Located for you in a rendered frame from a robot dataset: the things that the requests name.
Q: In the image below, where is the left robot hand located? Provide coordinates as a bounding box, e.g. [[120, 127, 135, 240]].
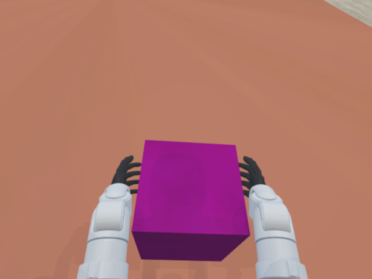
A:
[[111, 155, 142, 194]]

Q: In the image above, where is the right robot hand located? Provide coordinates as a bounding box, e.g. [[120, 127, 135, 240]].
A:
[[238, 156, 266, 197]]

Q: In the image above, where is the right robot forearm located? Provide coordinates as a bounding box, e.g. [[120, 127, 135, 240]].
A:
[[249, 184, 308, 279]]

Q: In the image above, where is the carton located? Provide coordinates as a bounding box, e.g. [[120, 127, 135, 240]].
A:
[[131, 140, 250, 262]]

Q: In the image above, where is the left robot forearm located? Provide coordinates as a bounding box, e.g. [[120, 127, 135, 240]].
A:
[[77, 183, 132, 279]]

